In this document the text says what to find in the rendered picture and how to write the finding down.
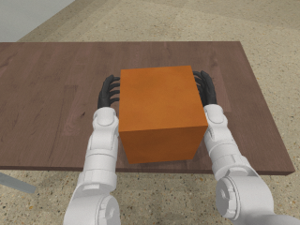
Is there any table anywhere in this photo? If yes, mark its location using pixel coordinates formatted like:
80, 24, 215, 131
0, 41, 296, 194

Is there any robot left forearm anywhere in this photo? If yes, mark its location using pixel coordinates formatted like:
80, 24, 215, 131
63, 107, 119, 225

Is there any carton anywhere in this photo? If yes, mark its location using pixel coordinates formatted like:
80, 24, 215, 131
118, 66, 209, 164

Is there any right robot hand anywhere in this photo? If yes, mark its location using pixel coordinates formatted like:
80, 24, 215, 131
192, 70, 218, 107

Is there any robot left upper arm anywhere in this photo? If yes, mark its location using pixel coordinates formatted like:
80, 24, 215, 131
64, 193, 121, 225

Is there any robot right upper arm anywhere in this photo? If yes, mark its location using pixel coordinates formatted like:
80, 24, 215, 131
216, 175, 300, 225

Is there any left robot hand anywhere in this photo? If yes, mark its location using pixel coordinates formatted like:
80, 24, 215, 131
97, 75, 120, 109

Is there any robot right forearm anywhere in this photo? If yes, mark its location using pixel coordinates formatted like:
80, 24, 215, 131
203, 104, 274, 211

